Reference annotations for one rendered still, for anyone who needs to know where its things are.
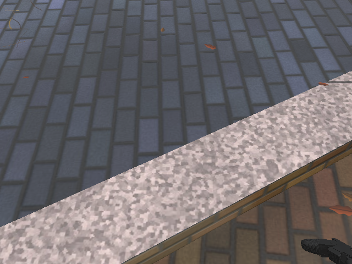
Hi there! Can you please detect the right robot hand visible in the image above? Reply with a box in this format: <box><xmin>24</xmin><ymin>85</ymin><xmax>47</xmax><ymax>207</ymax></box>
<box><xmin>301</xmin><ymin>238</ymin><xmax>352</xmax><ymax>264</ymax></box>

